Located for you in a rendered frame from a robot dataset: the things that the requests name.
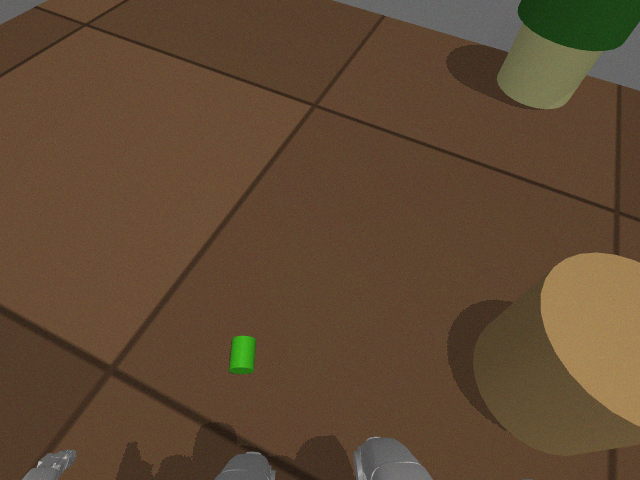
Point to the potted plant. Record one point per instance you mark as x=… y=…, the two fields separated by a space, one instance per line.
x=557 y=45

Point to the left robot hand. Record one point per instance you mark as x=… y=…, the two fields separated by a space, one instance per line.
x=51 y=466

